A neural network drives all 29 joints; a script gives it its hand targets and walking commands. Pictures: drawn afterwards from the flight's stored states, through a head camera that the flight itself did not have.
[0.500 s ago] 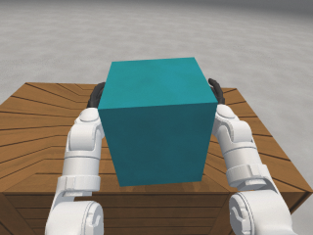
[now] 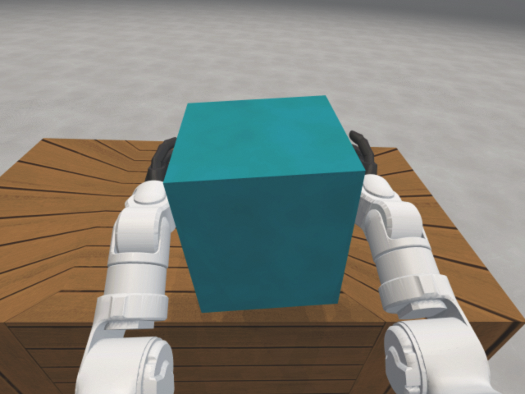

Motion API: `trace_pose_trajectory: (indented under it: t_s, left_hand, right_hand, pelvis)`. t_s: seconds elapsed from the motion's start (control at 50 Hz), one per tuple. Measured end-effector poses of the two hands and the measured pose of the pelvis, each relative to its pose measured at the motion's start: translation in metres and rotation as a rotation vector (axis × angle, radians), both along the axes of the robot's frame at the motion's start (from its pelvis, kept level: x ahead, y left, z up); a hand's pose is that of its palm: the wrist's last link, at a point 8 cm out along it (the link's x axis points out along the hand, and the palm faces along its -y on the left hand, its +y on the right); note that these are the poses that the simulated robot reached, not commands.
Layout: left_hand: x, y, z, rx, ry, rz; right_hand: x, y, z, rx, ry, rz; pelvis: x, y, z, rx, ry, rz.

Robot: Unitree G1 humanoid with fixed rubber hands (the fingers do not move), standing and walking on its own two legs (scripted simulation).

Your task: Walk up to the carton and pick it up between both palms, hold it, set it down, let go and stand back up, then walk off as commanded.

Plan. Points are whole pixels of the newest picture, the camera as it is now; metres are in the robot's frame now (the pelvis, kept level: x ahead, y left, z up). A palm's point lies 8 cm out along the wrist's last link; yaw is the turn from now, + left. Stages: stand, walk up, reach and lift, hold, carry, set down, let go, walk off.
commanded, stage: hold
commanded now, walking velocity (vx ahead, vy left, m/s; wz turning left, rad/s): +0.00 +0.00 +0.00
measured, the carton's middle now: (263, 204) +0.37 +0.02 +0.18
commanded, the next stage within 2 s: none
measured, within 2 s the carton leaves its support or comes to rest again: neither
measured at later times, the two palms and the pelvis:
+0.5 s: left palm (160, 188) +0.36 +0.17 +0.20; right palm (361, 182) +0.39 -0.13 +0.21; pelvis +0.00 +0.00 +0.00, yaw +0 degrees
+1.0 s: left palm (159, 187) +0.36 +0.17 +0.20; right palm (361, 181) +0.39 -0.13 +0.21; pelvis +0.00 +0.00 +0.00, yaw +0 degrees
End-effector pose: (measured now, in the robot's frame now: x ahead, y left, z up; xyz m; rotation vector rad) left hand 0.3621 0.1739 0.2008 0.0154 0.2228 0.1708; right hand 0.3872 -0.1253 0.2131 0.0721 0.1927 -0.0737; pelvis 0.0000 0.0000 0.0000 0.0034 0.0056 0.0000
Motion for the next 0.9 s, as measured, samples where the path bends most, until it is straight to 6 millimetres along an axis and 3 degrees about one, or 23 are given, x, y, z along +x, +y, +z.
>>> trace_pose_trajectory:
  t_s: [0.9]
  left_hand:
    - [0.0002, -0.0002, 0.0009, 0.001, -0.002, -0.001]
  right_hand:
    - [0.0004, -0.0004, -0.0001, 0.001, -0.001, 0.0]
  pelvis:
    - [0.0003, 0.0, 0.0, 0.0, 0.0, 0.0]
